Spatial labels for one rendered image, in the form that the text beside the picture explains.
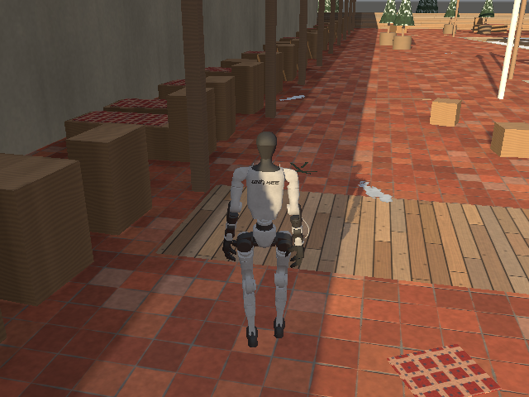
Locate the robot left upper arm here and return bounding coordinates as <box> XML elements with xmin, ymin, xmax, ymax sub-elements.
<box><xmin>230</xmin><ymin>167</ymin><xmax>249</xmax><ymax>213</ymax></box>

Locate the robot right upper arm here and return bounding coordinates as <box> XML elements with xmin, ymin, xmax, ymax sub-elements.
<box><xmin>283</xmin><ymin>168</ymin><xmax>300</xmax><ymax>215</ymax></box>

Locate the robot right thigh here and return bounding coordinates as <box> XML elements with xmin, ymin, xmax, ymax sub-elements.
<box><xmin>274</xmin><ymin>231</ymin><xmax>293</xmax><ymax>288</ymax></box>

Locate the robot right forearm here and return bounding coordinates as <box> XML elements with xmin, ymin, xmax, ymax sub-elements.
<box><xmin>290</xmin><ymin>204</ymin><xmax>304</xmax><ymax>246</ymax></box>

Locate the humanoid robot torso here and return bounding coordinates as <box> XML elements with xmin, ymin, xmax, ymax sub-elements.
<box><xmin>246</xmin><ymin>163</ymin><xmax>285</xmax><ymax>248</ymax></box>

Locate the robot left hand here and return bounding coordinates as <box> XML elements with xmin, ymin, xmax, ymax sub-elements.
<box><xmin>222</xmin><ymin>238</ymin><xmax>236</xmax><ymax>261</ymax></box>

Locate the robot left forearm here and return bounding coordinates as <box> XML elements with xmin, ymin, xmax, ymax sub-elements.
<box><xmin>224</xmin><ymin>201</ymin><xmax>239</xmax><ymax>241</ymax></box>

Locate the robot right hand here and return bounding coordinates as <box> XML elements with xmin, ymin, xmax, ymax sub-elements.
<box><xmin>285</xmin><ymin>244</ymin><xmax>304</xmax><ymax>268</ymax></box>

